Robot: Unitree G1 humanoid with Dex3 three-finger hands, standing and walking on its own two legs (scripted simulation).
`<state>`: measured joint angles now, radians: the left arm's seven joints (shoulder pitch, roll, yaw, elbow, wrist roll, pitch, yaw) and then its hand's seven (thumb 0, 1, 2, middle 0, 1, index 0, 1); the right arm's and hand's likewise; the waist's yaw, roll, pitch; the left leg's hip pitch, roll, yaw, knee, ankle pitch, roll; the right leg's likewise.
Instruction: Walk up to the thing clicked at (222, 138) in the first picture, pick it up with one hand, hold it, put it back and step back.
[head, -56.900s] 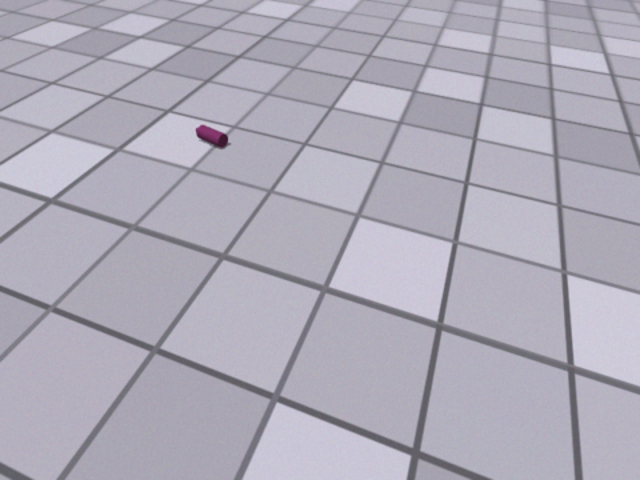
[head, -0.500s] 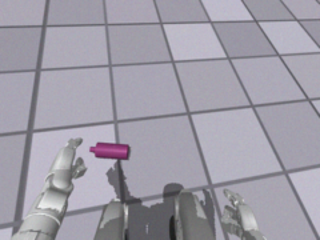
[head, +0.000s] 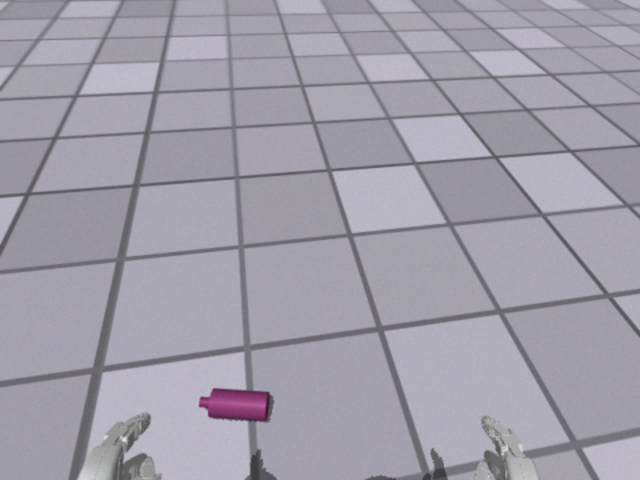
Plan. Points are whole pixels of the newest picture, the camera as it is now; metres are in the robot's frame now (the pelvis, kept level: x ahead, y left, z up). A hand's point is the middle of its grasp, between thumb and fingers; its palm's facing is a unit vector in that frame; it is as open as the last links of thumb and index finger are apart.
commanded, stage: home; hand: left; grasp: from above
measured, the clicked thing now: (233, 404) +0.50 +0.19 -0.67
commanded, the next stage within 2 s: none
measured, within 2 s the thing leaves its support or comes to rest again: neither
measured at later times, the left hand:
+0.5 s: hand out of the picture +0.16 +0.19 -0.05, palm faces +0.05 -0.98 -0.21, open 7.4 cm
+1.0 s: hand out of the picture +0.17 +0.19 -0.05, palm faces +0.05 -0.98 -0.20, open 7.4 cm
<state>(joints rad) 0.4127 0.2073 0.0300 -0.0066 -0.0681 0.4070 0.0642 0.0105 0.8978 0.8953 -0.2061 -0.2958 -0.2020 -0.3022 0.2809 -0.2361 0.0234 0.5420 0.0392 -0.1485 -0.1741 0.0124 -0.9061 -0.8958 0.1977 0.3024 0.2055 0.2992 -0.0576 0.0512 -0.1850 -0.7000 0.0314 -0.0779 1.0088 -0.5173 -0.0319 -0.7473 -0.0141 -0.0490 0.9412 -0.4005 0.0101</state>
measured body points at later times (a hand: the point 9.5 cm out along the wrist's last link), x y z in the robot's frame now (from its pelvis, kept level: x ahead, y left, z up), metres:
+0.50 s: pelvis +0.00 +0.01 +0.00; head +0.02 +0.02 +0.45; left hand +0.16 +0.24 -0.03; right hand +0.17 -0.23 -0.06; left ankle -0.01 +0.14 -0.68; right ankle +0.04 -0.13 -0.68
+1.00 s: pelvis +0.01 +0.01 +0.00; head +0.03 +0.01 +0.45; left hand +0.17 +0.24 -0.03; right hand +0.18 -0.24 -0.06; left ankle -0.01 +0.14 -0.68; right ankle +0.04 -0.13 -0.68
